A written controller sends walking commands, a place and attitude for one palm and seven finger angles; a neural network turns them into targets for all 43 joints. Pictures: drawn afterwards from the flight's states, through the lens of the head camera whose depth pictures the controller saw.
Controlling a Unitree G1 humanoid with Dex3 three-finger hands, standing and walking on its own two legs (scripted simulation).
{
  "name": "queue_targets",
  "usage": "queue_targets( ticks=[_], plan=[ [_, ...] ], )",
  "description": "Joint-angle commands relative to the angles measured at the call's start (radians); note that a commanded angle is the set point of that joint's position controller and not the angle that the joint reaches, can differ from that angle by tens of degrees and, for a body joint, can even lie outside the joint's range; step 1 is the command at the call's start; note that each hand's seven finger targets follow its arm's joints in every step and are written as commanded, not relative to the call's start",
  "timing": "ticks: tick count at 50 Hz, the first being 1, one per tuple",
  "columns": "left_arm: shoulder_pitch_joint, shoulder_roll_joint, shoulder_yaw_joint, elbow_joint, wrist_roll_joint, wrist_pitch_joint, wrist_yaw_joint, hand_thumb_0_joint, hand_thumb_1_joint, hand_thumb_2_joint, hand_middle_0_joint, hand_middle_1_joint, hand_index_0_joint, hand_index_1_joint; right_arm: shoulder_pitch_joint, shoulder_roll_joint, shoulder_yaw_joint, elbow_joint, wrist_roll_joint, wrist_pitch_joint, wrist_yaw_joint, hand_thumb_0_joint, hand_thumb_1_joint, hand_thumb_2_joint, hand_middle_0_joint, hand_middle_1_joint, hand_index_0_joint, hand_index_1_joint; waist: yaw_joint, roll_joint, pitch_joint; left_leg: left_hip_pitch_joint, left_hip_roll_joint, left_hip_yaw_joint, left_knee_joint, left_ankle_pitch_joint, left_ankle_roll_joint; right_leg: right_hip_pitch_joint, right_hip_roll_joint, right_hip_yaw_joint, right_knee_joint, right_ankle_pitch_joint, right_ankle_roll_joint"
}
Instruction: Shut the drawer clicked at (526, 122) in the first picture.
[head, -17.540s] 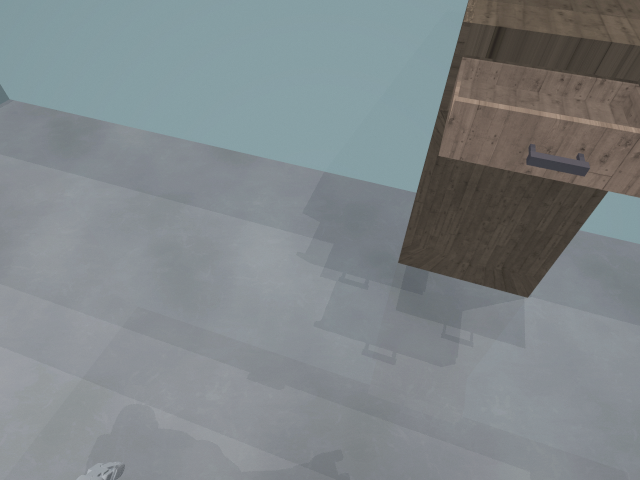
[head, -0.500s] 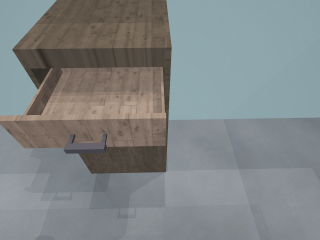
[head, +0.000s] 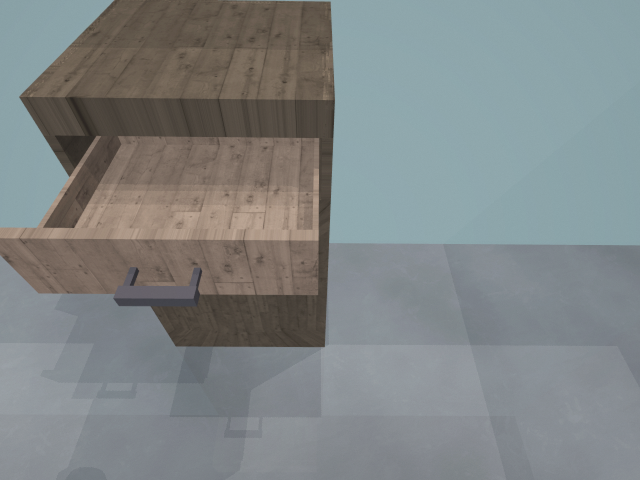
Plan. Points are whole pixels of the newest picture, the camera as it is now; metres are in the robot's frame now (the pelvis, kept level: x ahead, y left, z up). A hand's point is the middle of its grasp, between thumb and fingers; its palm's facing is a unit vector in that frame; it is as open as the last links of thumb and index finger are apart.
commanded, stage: look again from close up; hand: left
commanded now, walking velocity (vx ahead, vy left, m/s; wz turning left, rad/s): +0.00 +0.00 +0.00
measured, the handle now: (161, 284) +0.37 +0.26 +0.00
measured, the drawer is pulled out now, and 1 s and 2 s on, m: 0.23 0.23 0.23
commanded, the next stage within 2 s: shuffle to correct the standing spot in 0.60 s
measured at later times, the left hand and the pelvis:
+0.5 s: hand out of the picture -0.02 +0.14 -0.18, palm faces +0.05 -0.98 -0.17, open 7.3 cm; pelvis -0.01 -0.01 +0.00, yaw +1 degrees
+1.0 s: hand out of the picture -0.03 +0.15 -0.18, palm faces +0.12 -0.98 -0.16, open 7.4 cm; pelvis +0.00 -0.01 -0.01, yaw +2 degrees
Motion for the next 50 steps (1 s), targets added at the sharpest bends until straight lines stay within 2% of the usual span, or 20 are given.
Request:
queue_targets(
  ticks=[1, 18, 28, 32, 36, 38, 41, 42, 43, 46, 47, 48, 49, 50],
  plan=[
    [0.068, 0.079, 0.015, -0.028, 0.0, -0.013, -0.001, 0.0, 0.9, 0.9, -0.2, -0.3, -0.2, -0.3, 0.094, -0.08, -0.013, -0.004, 0.005, -0.007, -0.005, 0.0, -0.9, -0.9, 0.2, 0.3, 0.2, 0.3, -0.007, -0.01, 0.019, -0.089, 0.142, -0.121, -0.086, 0.285, -0.016, 0.041, -0.09, 0.093, -0.046, 0.249, -0.05],
    [0.082, 0.071, 0.016, -0.022, 0.0, -0.013, -0.002, 0.0, 0.9, 0.9, -0.2, -0.3, -0.2, -0.3, 0.109, -0.065, -0.011, 0.007, 0.006, -0.007, -0.006, 0.0, -0.9, -0.9, 0.2, 0.3, 0.2, 0.3, -0.002, 0.004, 0.04, -0.114, 0.146, -0.126, -0.105, 0.233, -0.018, 0.036, -0.084, 0.087, -0.068, 0.192, -0.05],
    [0.089, 0.065, 0.017, -0.02, 0.0, -0.017, -0.002, 0.0, 0.9, 0.9, -0.2, -0.3, -0.2, -0.3, 0.127, -0.055, -0.013, 0.009, 0.006, -0.008, -0.006, 0.0, -0.9, -0.9, 0.2, 0.3, 0.2, 0.3, -0.001, -0.012, 0.036, -0.119, 0.144, -0.125, -0.103, 0.217, -0.019, 0.037, -0.087, 0.089, -0.073, 0.199, -0.053],
    [0.092, 0.067, 0.017, -0.02, 0.0, -0.02, -0.003, 0.0, 0.9, 0.9, -0.2, -0.3, -0.2, -0.3, 0.129, -0.051, -0.013, 0.009, 0.006, -0.007, -0.005, 0.0, -0.9, -0.9, 0.2, 0.3, 0.2, 0.3, -0.003, -0.022, 0.036, -0.126, 0.141, -0.121, -0.1, 0.192, -0.023, 0.038, -0.09, 0.094, -0.081, 0.197, -0.056],
    [0.097, 0.066, 0.016, -0.021, 0.0, -0.019, -0.003, 0.0, 0.9, 0.9, -0.2, -0.3, -0.2, -0.3, 0.134, -0.053, -0.012, 0.01, 0.005, -0.004, -0.004, 0.0, -0.9, -0.9, 0.2, 0.3, 0.2, 0.3, 0.0, -0.005, 0.046, -0.14, 0.135, -0.118, -0.098, 0.153, -0.024, 0.031, -0.092, 0.101, -0.086, 0.156, -0.06],
    [0.1, 0.075, 0.023, -0.027, 0.005, -0.017, -0.003, 0.0, 0.9, 0.9, -0.2, -0.3, -0.2, -0.3, 0.143, -0.056, -0.015, 0.007, 0.003, 0.005, -0.001, 0.0, -0.9, -0.9, 0.2, 0.3, 0.2, 0.3, 0.002, -0.011, 0.052, -0.155, 0.125, -0.109, -0.085, 0.077, -0.022, 0.022, -0.1, 0.109, -0.092, 0.067, -0.072],
    [0.11, 0.097, 0.039, -0.039, 0.008, -0.014, -0.003, 0.0, 0.9, 0.9, -0.2, -0.3, -0.2, -0.3, 0.148, -0.054, -0.018, -0.01, -0.004, 0.019, 0.006, 0.0, -0.9, -0.9, 0.2, 0.3, 0.2, 0.3, 0.008, -0.046, 0.078, -0.214, 0.091, -0.087, -0.033, -0.014, -0.026, 0.0, -0.135, 0.16, -0.123, -0.107, -0.096],
    [0.113, 0.106, 0.045, -0.043, 0.008, -0.012, -0.003, 0.0, 0.9, 0.9, -0.2, -0.3, -0.2, -0.3, 0.149, -0.052, -0.019, -0.017, -0.005, 0.024, 0.007, 0.0, -0.9, -0.9, 0.2, 0.3, 0.2, 0.3, 0.011, -0.055, 0.082, -0.234, 0.077, -0.074, -0.006, -0.034, -0.029, -0.002, -0.156, 0.186, -0.141, -0.156, -0.109],
    [0.117, 0.118, 0.052, -0.048, 0.01, -0.009, -0.002, 0.0, 0.9, 0.9, -0.2, -0.3, -0.2, -0.3, 0.149, -0.05, -0.022, -0.024, -0.006, 0.029, 0.009, 0.0, -0.9, -0.9, 0.2, 0.3, 0.2, 0.3, 0.014, -0.092, 0.089, -0.249, 0.065, -0.064, 0.021, -0.056, -0.031, -0.004, -0.173, 0.205, -0.162, -0.206, -0.12],
    [0.122, 0.141, 0.073, -0.065, 0.011, -0.007, 0.0, 0.0, 0.9, 0.9, -0.2, -0.3, -0.2, -0.3, 0.155, -0.043, -0.029, -0.043, -0.008, 0.03, 0.012, 0.0, -0.9, -0.9, 0.2, 0.3, 0.2, 0.3, 0.015, -0.129, 0.057, -0.259, 0.058, -0.044, 0.116, -0.051, -0.035, -0.012, -0.246, 0.28, -0.202, -0.236, -0.161],
    [0.114, 0.14, 0.079, -0.072, 0.012, -0.006, 0.001, 0.0, 0.9, 0.9, -0.2, -0.3, -0.2, -0.3, 0.159, -0.041, -0.031, -0.046, -0.009, 0.028, 0.012, 0.0, -0.9, -0.9, 0.2, 0.3, 0.2, 0.3, 0.01, -0.127, 0.057, -0.237, 0.062, -0.044, 0.114, -0.04, -0.036, -0.039, -0.253, 0.276, -0.193, -0.211, -0.166],
    [0.097, 0.14, 0.082, -0.081, 0.014, -0.004, 0.002, 0.0, 0.9, 0.9, -0.2, -0.3, -0.2, -0.3, 0.175, -0.041, -0.033, -0.046, -0.007, 0.029, 0.012, 0.0, -0.9, -0.9, 0.2, 0.3, 0.2, 0.3, 0.0, -0.102, 0.066, -0.208, 0.066, -0.046, 0.092, -0.036, -0.035, -0.073, -0.241, 0.251, -0.171, -0.205, -0.164],
    [0.077, 0.128, 0.084, -0.09, 0.014, -0.002, 0.0, 0.0, 0.9, 0.9, -0.2, -0.3, -0.2, -0.3, 0.2, -0.038, -0.031, -0.041, -0.009, 0.023, 0.013, 0.0, -0.9, -0.9, 0.2, 0.3, 0.2, 0.3, -0.012, -0.063, 0.067, -0.179, 0.071, -0.058, 0.037, -0.013, -0.03, -0.096, -0.21, 0.209, -0.114, -0.16, -0.152],
    [0.057, 0.115, 0.081, -0.102, 0.014, 0.002, -0.002, 0.0, 0.9, 0.9, -0.2, -0.3, -0.2, -0.3, 0.229, -0.048, -0.032, -0.033, -0.011, 0.019, 0.012, 0.0, -0.9, -0.9, 0.2, 0.3, 0.2, 0.3, -0.021, 0.018, 0.075, -0.155, 0.093, -0.095, -0.013, 0.034, -0.02, -0.12, -0.154, 0.135, -0.026, -0.129, -0.13]
  ],
)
